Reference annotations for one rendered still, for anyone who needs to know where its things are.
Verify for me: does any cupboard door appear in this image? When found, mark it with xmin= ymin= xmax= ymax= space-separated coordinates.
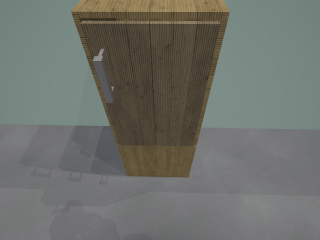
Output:
xmin=80 ymin=20 xmax=221 ymax=147

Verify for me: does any handle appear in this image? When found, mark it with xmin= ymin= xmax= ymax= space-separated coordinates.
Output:
xmin=93 ymin=48 xmax=115 ymax=103

